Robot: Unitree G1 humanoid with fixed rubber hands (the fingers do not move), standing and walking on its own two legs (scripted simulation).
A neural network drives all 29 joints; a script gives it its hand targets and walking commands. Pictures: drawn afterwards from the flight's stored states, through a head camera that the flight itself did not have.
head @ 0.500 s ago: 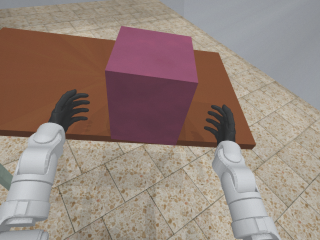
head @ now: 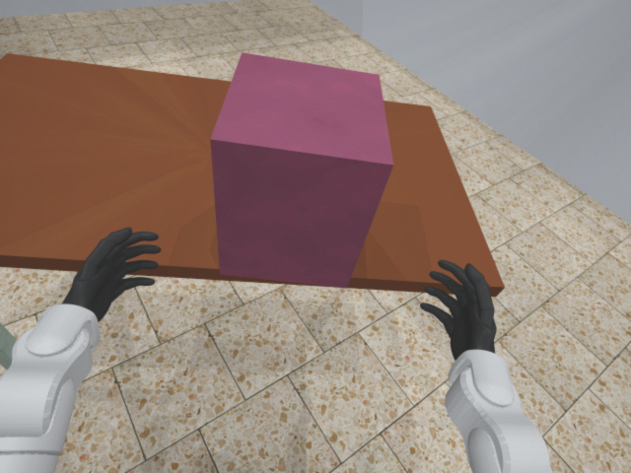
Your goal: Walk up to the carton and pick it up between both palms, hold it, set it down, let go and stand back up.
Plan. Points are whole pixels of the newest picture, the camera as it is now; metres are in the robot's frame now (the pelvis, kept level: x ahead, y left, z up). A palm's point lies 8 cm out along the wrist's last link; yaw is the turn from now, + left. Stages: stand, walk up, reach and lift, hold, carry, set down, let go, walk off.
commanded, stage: set down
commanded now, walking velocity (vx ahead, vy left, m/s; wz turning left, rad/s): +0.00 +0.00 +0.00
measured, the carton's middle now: (297, 177) +0.50 +0.01 +0.09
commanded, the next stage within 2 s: none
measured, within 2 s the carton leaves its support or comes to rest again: neither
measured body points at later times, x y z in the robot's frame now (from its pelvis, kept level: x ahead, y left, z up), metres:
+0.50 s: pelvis +0.02 -0.01 +0.00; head +0.03 +0.02 +0.45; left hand +0.26 +0.24 +0.05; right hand +0.23 -0.18 +0.07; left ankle +0.08 +0.07 -0.74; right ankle +0.02 -0.13 -0.74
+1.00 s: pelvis +0.04 -0.02 +0.00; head +0.08 +0.00 +0.45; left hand +0.26 +0.24 +0.02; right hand +0.26 -0.19 +0.04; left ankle +0.08 +0.07 -0.74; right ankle +0.02 -0.13 -0.74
